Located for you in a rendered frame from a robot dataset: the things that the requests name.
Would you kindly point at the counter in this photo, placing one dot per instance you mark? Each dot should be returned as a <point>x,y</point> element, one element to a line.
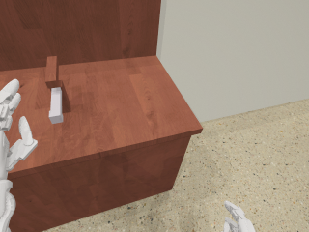
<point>126,125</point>

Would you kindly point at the robot right hand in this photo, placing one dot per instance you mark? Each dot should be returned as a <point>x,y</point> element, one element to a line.
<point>243,224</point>

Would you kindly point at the robot left forearm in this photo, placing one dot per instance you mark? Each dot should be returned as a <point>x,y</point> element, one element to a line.
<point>7,205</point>

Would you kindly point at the robot left hand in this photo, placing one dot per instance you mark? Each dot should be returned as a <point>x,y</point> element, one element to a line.
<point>9,101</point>

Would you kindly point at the tap lever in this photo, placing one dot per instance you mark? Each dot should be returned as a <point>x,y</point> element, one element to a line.
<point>55,112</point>

